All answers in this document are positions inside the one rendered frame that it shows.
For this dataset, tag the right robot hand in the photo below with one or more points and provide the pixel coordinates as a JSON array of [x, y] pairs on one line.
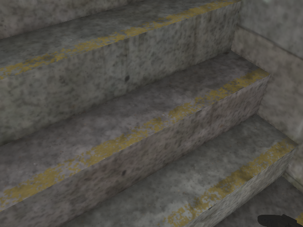
[[277, 221]]

